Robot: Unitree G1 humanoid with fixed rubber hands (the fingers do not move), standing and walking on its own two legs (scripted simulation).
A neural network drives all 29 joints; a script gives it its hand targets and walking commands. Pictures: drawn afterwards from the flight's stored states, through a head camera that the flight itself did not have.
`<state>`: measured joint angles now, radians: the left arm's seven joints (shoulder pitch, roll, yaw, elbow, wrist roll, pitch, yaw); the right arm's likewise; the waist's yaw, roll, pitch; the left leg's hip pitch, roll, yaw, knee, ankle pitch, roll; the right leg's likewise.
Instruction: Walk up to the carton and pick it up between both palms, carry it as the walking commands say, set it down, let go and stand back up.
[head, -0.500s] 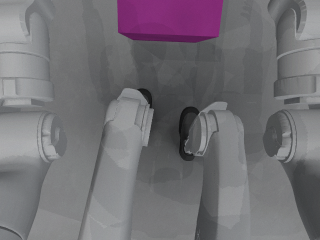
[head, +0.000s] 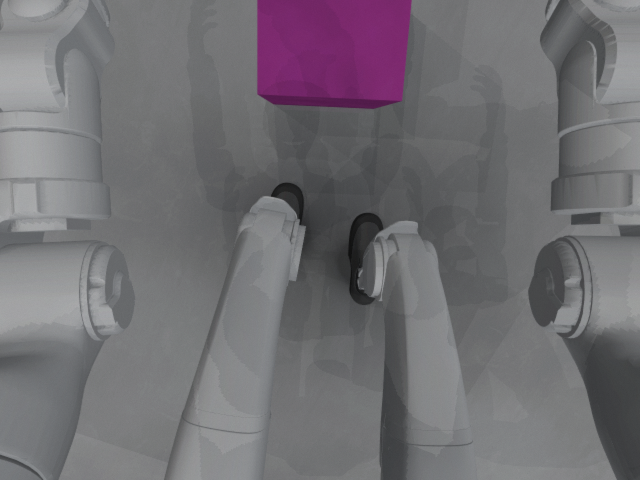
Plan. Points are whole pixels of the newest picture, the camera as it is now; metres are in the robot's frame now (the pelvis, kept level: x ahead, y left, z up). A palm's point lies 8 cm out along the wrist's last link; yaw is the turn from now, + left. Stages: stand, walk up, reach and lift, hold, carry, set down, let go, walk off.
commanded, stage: set down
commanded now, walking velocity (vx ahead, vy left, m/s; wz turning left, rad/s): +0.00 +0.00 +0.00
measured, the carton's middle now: (329, 34) +0.55 +0.05 -0.47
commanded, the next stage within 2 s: let go in 0.26 s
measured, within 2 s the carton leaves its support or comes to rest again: neither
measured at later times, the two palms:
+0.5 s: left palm out of the picture +0.47 +0.25 -0.07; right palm out of the picture +0.53 -0.14 -0.05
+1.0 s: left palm out of the picture +0.32 +0.24 +0.07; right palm out of the picture +0.37 -0.19 +0.07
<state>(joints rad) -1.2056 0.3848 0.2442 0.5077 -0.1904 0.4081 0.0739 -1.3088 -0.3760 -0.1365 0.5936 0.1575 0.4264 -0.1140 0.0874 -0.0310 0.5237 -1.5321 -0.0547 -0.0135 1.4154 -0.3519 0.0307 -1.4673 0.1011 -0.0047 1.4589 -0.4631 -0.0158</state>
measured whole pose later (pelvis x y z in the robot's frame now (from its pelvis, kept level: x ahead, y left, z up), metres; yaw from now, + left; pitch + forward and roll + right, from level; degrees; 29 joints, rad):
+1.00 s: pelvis +0.10 +0.01 +0.16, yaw +1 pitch +10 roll +0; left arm -0.02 0.20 0.09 0.43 0.00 0.11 -0.07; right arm -0.12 -0.14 -0.12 0.51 -0.06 0.11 0.00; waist 0.05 -0.01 0.12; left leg -0.61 -0.07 -0.03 0.70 -0.27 0.05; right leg -0.54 0.06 0.05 0.72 -0.35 -0.02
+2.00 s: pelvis +0.15 -0.01 +0.18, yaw +1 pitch -2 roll +0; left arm 0.31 0.35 0.07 0.81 0.03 -0.02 0.01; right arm 0.29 -0.29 -0.06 0.81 -0.04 -0.02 -0.02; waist 0.01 -0.04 -0.17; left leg -0.19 -0.04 -0.04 0.51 -0.28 0.02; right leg -0.10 0.08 0.04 0.46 -0.33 -0.06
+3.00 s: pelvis +0.09 +0.02 +0.18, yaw -2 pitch -5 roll +0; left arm 0.25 0.34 0.00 1.07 0.01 -0.03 0.01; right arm 0.23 -0.31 -0.02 1.09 -0.01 -0.04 -0.01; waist 0.01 -0.03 -0.05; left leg -0.16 -0.06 0.02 0.39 -0.15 0.06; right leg -0.13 0.05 0.11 0.43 -0.22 -0.01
